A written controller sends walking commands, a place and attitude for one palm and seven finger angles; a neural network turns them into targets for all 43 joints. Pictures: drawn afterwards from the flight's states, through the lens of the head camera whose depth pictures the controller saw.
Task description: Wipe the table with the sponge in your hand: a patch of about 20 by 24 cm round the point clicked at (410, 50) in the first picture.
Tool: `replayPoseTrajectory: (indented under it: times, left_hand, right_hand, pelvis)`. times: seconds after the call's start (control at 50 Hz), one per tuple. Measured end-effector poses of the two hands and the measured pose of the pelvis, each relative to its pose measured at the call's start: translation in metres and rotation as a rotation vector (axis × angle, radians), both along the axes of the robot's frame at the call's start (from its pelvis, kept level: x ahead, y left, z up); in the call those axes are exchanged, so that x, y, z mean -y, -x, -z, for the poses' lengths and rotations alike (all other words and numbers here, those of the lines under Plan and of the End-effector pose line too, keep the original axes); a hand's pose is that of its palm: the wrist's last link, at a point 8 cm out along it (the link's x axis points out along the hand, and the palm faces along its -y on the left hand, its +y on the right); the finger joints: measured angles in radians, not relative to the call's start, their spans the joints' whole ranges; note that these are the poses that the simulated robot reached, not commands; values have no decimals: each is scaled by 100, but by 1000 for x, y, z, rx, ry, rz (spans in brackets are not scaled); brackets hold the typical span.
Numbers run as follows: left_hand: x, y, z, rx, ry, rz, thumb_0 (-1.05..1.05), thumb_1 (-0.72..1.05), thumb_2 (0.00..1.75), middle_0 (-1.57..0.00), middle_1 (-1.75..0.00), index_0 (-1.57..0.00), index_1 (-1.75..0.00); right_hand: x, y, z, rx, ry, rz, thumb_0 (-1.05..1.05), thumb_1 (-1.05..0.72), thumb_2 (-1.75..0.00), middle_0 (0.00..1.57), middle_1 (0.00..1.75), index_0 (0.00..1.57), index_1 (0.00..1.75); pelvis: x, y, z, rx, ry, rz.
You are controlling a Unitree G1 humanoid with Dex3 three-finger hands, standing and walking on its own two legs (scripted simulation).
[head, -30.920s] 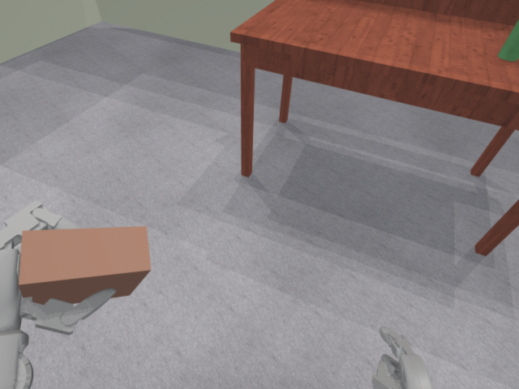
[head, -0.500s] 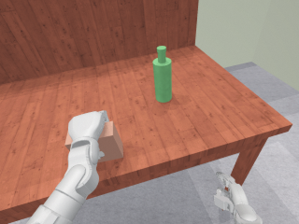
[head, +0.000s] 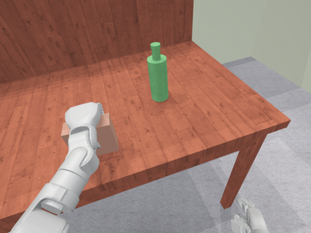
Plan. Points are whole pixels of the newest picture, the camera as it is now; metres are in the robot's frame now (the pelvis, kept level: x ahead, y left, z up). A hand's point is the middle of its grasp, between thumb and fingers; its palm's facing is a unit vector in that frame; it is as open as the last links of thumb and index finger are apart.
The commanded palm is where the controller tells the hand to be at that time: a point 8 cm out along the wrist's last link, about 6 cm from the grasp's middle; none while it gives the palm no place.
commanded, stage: wipe forward along the third lane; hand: left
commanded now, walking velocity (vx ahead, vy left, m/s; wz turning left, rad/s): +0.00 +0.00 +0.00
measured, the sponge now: (94, 141) +0.35 +0.23 +0.05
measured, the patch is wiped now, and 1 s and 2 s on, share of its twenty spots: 0.75 0.85 0.85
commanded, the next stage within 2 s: wipe back along the third lane in 1.14 s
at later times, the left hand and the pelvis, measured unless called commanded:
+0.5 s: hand (92, 115) +0.41 +0.24 +0.10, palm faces -0.04 -0.04 -1.00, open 9.5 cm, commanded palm +0.39 +0.24 +0.14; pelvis +0.01 +0.01 +0.00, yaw +0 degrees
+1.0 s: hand (90, 106) +0.45 +0.26 +0.10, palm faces -0.06 -0.03 -1.00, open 9.6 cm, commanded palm +0.44 +0.26 +0.13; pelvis +0.01 +0.03 +0.00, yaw -1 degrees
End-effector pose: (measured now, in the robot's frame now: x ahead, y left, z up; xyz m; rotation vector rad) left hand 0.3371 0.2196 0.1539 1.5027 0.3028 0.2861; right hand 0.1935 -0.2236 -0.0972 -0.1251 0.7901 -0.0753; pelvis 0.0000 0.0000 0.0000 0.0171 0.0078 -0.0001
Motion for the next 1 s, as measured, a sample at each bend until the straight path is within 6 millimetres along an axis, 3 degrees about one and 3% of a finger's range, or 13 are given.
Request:
replayPoseTrajectory:
  times: [0.28, 0.74, 1.0]
  left_hand:
    - [-10, -37, 0, -35, -11, 11, -1, -49, 107, -78, -138, -82, -135]
    - [-26, -76, 0, -37, -13, 14, 0, -49, 108, -79, -137, -82, -135]
    - [-38, -101, 0, -56, -21, 5, 1, -50, 108, -79, -136, -82, -135]
  right_hand:
    - [25, 47, 18, -146, 43, 94, 1, -90, -90, 20, 30, 20, 30]
    - [1, 50, 19, -190, 29, 104, 1, -90, -90, 20, 30, 20, 30]
    - [3, 78, 25, -273, 50, 143, 1, -90, -90, 20, 30, 20, 30]
  pelvis:
    - [-3, -5, 0, -47, 7, 7]
    - [-21, -10, 1, -96, 15, 8]
    - [-28, -12, 2, -129, 19, 13]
